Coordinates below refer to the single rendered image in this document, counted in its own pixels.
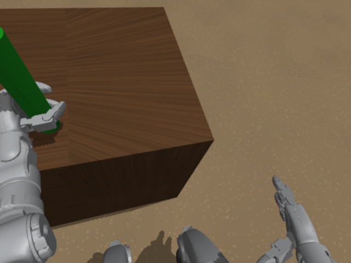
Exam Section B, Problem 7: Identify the left robot hand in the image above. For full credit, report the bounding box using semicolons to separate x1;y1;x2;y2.
0;81;66;136

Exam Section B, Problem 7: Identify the right robot arm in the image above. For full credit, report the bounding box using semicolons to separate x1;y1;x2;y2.
296;243;336;263

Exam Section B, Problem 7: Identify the left robot arm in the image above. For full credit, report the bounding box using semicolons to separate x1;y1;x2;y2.
0;131;56;263

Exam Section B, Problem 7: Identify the right robot hand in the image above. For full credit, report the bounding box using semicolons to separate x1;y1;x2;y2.
256;175;319;263

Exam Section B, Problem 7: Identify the can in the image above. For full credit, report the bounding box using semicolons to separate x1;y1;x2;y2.
0;27;60;134

